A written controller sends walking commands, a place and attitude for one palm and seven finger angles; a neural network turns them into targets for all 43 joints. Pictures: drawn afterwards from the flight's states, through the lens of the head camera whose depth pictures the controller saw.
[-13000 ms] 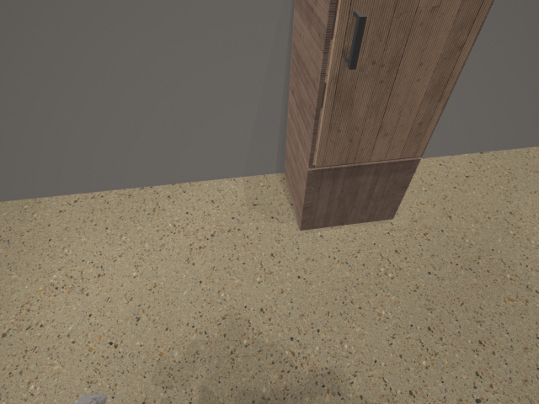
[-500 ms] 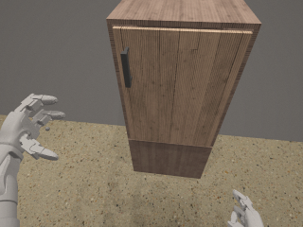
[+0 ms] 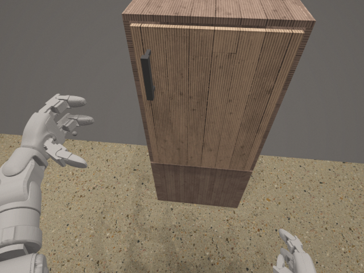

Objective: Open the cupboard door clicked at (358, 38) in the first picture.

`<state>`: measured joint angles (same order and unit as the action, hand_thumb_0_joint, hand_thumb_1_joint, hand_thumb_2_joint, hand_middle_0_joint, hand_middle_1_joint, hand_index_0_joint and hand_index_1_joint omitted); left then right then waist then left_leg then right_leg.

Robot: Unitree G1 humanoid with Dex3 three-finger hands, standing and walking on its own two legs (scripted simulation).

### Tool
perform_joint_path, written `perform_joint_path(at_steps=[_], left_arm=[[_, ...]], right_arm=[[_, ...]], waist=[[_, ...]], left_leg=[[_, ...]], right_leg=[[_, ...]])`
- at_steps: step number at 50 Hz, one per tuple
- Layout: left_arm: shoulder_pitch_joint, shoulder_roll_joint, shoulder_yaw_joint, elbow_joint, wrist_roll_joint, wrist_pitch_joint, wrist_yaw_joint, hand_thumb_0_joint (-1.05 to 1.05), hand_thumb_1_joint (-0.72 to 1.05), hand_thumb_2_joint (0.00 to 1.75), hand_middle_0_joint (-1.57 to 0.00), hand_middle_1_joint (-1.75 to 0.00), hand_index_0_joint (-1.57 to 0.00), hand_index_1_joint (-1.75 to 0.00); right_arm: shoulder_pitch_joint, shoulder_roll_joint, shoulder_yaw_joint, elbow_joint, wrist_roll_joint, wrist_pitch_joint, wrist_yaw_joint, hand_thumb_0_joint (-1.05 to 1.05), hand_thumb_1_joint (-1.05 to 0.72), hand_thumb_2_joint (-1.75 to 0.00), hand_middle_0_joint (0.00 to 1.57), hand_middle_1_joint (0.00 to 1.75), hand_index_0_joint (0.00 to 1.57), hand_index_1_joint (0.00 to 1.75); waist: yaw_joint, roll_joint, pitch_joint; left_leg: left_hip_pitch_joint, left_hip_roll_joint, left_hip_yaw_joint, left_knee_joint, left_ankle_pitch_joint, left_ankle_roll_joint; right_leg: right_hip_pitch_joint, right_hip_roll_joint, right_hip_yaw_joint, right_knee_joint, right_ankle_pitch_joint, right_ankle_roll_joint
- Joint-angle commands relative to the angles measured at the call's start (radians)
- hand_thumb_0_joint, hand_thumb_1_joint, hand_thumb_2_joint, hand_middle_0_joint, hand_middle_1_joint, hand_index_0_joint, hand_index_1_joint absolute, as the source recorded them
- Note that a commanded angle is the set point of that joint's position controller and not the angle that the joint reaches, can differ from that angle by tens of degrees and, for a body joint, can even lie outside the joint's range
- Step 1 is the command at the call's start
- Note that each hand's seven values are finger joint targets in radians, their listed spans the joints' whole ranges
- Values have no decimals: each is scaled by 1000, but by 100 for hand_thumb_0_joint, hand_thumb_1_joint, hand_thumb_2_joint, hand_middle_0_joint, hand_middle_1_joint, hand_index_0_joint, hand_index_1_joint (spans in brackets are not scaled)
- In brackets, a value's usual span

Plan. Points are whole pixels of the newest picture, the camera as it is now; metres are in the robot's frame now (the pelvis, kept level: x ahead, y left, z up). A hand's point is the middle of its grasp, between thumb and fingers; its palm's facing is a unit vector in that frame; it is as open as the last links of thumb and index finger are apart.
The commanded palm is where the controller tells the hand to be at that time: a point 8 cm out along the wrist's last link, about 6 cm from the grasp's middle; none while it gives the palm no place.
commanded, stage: move the hooked fingers beside the handle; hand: left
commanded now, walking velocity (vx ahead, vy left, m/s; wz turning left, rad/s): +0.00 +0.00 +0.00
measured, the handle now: (149, 75) +0.59 +0.14 +0.13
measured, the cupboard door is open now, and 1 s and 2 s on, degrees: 0 0 0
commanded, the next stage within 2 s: none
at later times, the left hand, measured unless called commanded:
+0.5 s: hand (99, 110) +0.43 +0.22 +0.14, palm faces -0.05 -1.00 +0.00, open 14.0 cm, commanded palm +0.41 +0.28 +0.14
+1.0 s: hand (115, 93) +0.50 +0.21 +0.13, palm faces -0.07 -1.00 +0.00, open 14.0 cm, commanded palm +0.49 +0.26 +0.13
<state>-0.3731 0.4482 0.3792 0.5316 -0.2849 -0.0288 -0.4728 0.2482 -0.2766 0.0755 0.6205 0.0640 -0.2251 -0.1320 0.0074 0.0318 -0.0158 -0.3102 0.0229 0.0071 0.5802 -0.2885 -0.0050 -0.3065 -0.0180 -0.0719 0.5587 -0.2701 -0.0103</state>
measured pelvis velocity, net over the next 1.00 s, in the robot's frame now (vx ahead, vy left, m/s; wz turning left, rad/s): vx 0.00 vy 0.01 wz -0.02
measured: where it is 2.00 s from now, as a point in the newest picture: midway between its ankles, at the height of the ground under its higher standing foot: outside the picture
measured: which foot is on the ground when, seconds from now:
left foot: down 0.00-1.00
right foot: down 0.00-1.00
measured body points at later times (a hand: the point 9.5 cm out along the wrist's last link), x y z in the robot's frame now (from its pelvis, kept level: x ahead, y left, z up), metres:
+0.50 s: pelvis +0.01 +0.00 +0.00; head +0.04 +0.00 +0.44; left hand +0.42 +0.28 +0.14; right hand +0.11 -0.26 -0.11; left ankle +0.01 +0.12 -0.73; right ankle +0.01 -0.11 -0.73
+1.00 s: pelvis +0.00 +0.01 -0.02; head +0.08 +0.01 +0.43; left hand +0.50 +0.26 +0.14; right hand +0.01 -0.27 -0.13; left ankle +0.01 +0.12 -0.73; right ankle +0.01 -0.11 -0.73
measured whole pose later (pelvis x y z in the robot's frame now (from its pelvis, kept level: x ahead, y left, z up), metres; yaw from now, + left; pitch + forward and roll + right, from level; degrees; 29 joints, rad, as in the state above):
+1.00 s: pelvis +0.00 +0.01 -0.02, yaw -1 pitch +12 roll -1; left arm -0.99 0.59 0.38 1.22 -0.13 -0.21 -0.38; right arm 0.39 -0.31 0.04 0.68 0.03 -0.07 -0.08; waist -0.14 0.02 -0.04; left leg -0.59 0.03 0.02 0.72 -0.34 0.01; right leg -0.58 -0.01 -0.06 0.67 -0.29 0.00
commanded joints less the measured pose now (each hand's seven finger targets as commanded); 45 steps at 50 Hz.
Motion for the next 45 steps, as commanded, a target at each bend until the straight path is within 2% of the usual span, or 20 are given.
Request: perform_joint_path(at_steps=[1, 4, 5, 11, 14, 17, 20, 21, 24, 27, 28, 31, 32, 33, 35, 38, 40, 42, 44, 45], left_arm=[[-343, 313, 117, -164, -19, -71, 10, 0, -50, 30, -30, -120, -30, -120], [-390, 291, 89, -144, -12, -73, 8, 0, -50, 30, -30, -120, -30, -120], [-406, 286, 81, -134, -14, -79, 10, 0, -50, 30, -30, -120, -30, -120], [-504, 292, 67, -106, 0, -106, 25, 0, -50, 30, -30, -120, -30, -120], [-571, 300, 60, -32, 13, -109, 36, 0, -50, 30, -30, -120, -30, -120], [-624, 286, 40, -18, 26, -128, 46, 0, -50, 30, -30, -120, -30, -120], [-631, 311, 65, 38, 26, -137, 56, 0, -50, 30, -30, -120, -30, -120], [-648, 326, 73, 46, 33, -141, 57, 0, -50, 30, -30, -120, -30, -120], [-672, 293, 41, 75, 47, -153, 62, 0, -50, 30, -30, -120, -30, -120], [-720, 343, 75, 175, 53, -155, 72, 0, -50, 30, -30, -120, -30, -120], [-747, 342, 67, 198, 59, -161, 72, 0, -50, 30, -30, -120, -30, -120], [-807, 359, 66, 191, 71, -196, 72, 0, -50, 30, -30, -120, -30, -120], [-823, 367, 68, 212, 75, -206, 72, 0, -50, 30, -30, -120, -30, -120], [-837, 351, 52, 247, 74, -211, 67, 0, -50, 30, -30, -120, -30, -120], [-871, 379, 66, 323, 74, -223, 63, 0, -50, 30, -30, -120, -30, -120], [-955, 352, 19, 326, 96, -242, 55, 0, -50, 30, -30, -120, -30, -120], [-967, 366, 32, 352, 90, -250, 58, 0, -50, 30, -30, -120, -30, -120], [-1019, 367, 24, 400, 97, -247, 59, 0, -50, 30, -30, -120, -30, -120], [-1047, 381, 22, 468, 112, -237, 68, 0, -50, 30, -30, -120, -30, -120], [-1075, 392, 26, 465, 117, -243, 78, 0, -50, 30, -30, -120, -30, -120]], right_arm=[[-42, -141, -58, -156, -5, -37, 7, 0, -90, -90, 20, 30, 20, 30], [-24, -143, -65, -156, -2, -22, 10, 0, -90, -90, 20, 30, 20, 30], [-16, -145, -65, -154, -2, -20, 13, 0, -90, -90, 20, 30, 20, 30], [19, -153, -75, -140, -3, 2, 15, 0, -90, -90, 20, 30, 20, 30], [40, -158, -77, -119, -3, 16, 14, 0, -90, -90, 20, 30, 20, 30], [55, -158, -80, -115, -8, 25, 19, 0, -90, -90, 20, 30, 20, 30], [78, -162, -81, -104, -11, 40, 23, 0, -90, -90, 20, 30, 20, 30], [82, -163, -83, -105, -11, 45, 25, 0, -90, -90, 20, 30, 20, 30], [89, -161, -86, -106, -11, 57, 33, 0, -90, -90, 20, 30, 20, 30], [116, -171, -85, -92, -13, 76, 34, 0, -90, -90, 20, 30, 20, 30], [117, -171, -85, -91, -13, 80, 35, 0, -90, -90, 20, 30, 20, 30], [133, -168, -87, -91, -17, 89, 40, 0, -90, -90, 20, 30, 20, 30], [138, -168, -88, -85, -16, 94, 39, 0, -90, -90, 20, 30, 20, 30], [145, -170, -86, -80, -16, 97, 40, 0, -90, -90, 20, 30, 20, 30], [163, -180, -87, -65, -16, 107, 36, 0, -90, -90, 20, 30, 20, 30], [177, -176, -89, -56, -19, 111, 41, 0, -90, -90, 20, 30, 20, 30], [197, -183, -94, -48, -22, 118, 40, 0, -90, -90, 20, 30, 20, 30], [210, -186, -91, -36, -23, 123, 41, 0, -90, -90, 20, 30, 20, 30], [229, -193, -90, -23, -24, 128, 41, 0, -90, -90, 20, 30, 20, 30], [238, -195, -90, -24, -27, 130, 41, 0, -90, -90, 20, 30, 20, 30]], waist=[[11, 27, -272], [-6, 44, -270], [-11, -2, -256], [-28, 23, -306], [-46, 32, -276], [-46, 50, -329], [-45, -3, -339], [-46, 9, -345], [-47, 55, -346], [-66, -37, -314], [-69, -26, -305], [-67, 40, -371], [-75, 38, -371], [-85, 6, -353], [-101, -49, -323], [-114, 84, -363], [-123, 15, -382], [-138, 32, -377], [-155, 18, -334], [-159, 3, -345]], left_leg=[[84, -37, -19, -73, 209, 30], [89, -33, -12, -61, 230, 28], [77, -32, -15, -59, 223, 31], [85, -31, -13, -43, 221, 34], [66, -30, -17, -40, 193, 32], [86, -30, -20, -32, 226, 32], [64, -30, -16, -17, 258, 35], [55, -27, -16, -19, 256, 33], [64, -28, -15, -12, 267, 30], [7, -24, -14, -8, 217, 36], [-10, -26, -11, -7, 204, 36], [12, -28, -10, 9, 227, 36], [11, -27, -8, 14, 222, 37], [-8, -26, -9, 14, 208, 38], [-47, -21, -9, 19, 178, 43], [-9, -25, -14, 31, 181, 37], [-14, -20, -21, 42, 203, 40], [-36, -20, -25, 41, 166, 38], [-75, -18, -29, 42, 130, 40], [-83, -19, -33, 47, 136, 42]], right_leg=[[96, 21, 36, -56, 244, -14], [66, 24, 33, -46, 272, -13], [64, 27, 32, -47, 264, -11], [47, 26, 39, -33, 265, -11], [10, 27, 37, -35, 236, -12], [21, 26, 37, -20, 261, -15], [40, 27, 38, -10, 307, -14], [38, 27, 39, -5, 310, -12], [15, 27, 38, 3, 311, -16], [2, 28, 40, 0, 284, -8], [-1, 27, 44, 2, 279, -8], [9, 26, 52, 16, 297, -11], [3, 27, 55, 15, 297, -10], [-6, 29, 53, 15, 290, -8], [-24, 30, 55, 14, 264, -4], [-74, 30, 56, 22, 247, -9], [-69, 35, 51, 29, 262, -8], [-98, 34, 51, 28, 227, -4], [-133, 34, 51, 24, 190, -2], [-126, 35, 49, 31, 188, -3]])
